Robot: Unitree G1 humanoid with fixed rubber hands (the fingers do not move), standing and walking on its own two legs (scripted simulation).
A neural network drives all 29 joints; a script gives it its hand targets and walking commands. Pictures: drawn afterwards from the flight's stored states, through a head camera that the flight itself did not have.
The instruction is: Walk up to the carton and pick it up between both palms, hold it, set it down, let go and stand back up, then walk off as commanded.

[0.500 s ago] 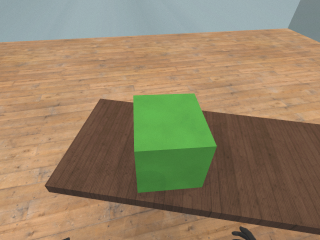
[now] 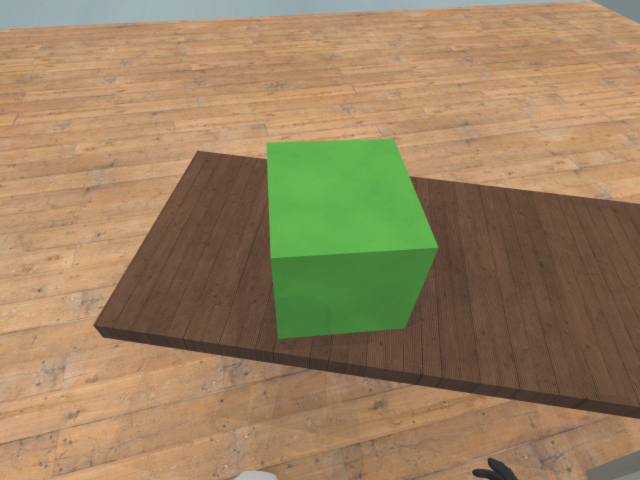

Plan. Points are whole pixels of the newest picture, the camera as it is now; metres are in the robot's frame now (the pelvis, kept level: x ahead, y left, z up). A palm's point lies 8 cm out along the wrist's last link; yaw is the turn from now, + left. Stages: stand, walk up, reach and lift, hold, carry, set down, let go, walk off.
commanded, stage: walk off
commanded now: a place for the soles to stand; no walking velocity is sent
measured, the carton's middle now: (336, 237) +0.50 +0.05 -0.02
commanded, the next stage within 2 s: none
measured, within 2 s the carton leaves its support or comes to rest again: neither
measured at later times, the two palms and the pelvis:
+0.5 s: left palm out of the picture -0.11 +0.29 -0.15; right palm out of the picture -0.02 -0.28 -0.18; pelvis -0.15 -0.01 -0.05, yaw +3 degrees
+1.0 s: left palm out of the picture -0.18 +0.29 -0.17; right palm out of the picture -0.18 -0.31 -0.17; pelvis -0.27 -0.01 -0.06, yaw -6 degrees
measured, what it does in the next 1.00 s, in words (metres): walks backwards: left foot, then right foot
